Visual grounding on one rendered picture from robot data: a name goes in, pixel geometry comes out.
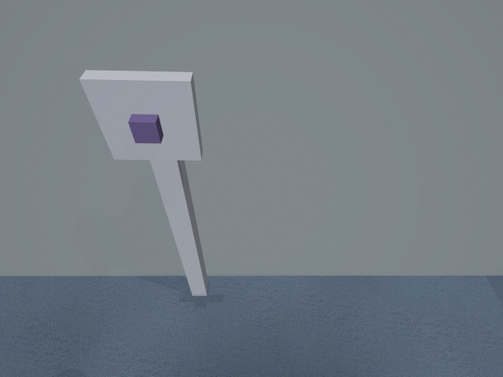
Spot panel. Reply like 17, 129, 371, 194
79, 70, 208, 296

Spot button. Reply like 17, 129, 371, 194
128, 114, 163, 144

